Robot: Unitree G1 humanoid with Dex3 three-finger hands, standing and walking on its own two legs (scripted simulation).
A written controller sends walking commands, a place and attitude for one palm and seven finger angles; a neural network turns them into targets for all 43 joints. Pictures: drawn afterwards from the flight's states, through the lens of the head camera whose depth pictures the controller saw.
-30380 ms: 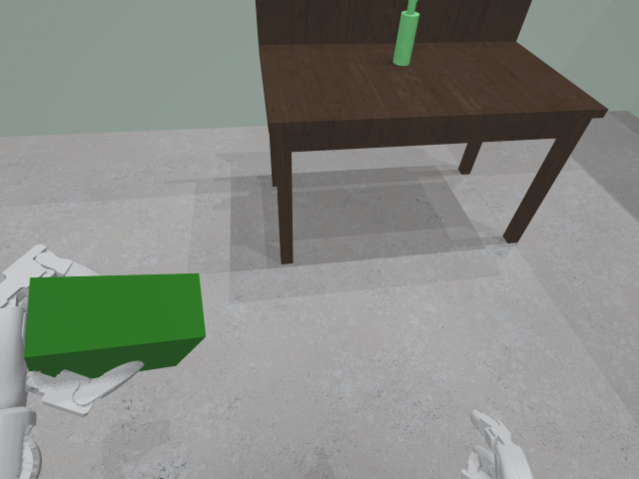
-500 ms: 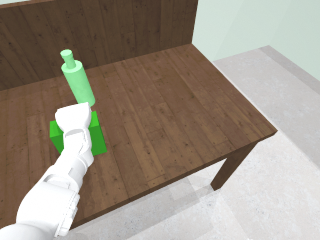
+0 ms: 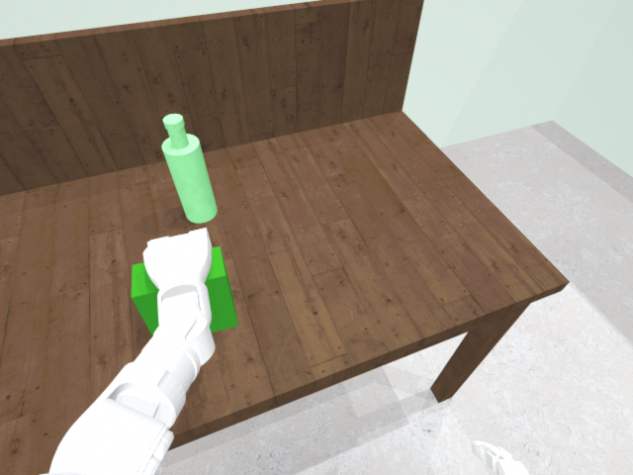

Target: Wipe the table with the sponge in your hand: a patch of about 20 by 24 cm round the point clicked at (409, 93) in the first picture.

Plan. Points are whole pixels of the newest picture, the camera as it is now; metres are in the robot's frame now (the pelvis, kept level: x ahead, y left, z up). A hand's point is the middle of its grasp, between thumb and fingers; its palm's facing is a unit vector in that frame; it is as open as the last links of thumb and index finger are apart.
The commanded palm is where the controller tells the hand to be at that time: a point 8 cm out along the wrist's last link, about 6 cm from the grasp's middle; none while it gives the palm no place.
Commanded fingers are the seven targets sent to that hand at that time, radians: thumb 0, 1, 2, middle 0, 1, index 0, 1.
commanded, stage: wipe back along the middle lane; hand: left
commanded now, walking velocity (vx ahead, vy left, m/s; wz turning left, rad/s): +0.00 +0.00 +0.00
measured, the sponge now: (192, 305) +0.37 +0.23 -0.06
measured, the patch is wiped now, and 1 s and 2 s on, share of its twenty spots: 0.75 0.90 0.90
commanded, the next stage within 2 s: slide across to the third lane in 0.66 s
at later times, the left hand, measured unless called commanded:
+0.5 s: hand (201, 314) +0.32 +0.19 +0.00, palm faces -0.03 -0.05 -1.00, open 10.4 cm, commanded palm +0.28 +0.17 +0.03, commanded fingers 0.00 0.10 1.30 -1.20 -1.60 -1.20 -1.60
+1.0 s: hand (220, 328) +0.30 +0.16 +0.00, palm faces -0.07 -0.05 -1.00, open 10.4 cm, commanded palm +0.27 +0.13 +0.05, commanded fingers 0.00 0.10 1.30 -1.20 -1.60 -1.20 -1.60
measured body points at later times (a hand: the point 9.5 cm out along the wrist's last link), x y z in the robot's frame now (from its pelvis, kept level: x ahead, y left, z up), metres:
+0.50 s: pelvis +0.00 +0.00 +0.00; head -0.01 -0.01 +0.45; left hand +0.32 +0.19 +0.06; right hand +0.21 -0.22 -0.09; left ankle -0.02 +0.07 -0.73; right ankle +0.02 -0.09 -0.73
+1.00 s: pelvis -0.02 -0.03 +0.00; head -0.02 -0.05 +0.45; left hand +0.30 +0.16 +0.06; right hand +0.20 -0.25 -0.10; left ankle -0.02 +0.07 -0.73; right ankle +0.02 -0.09 -0.73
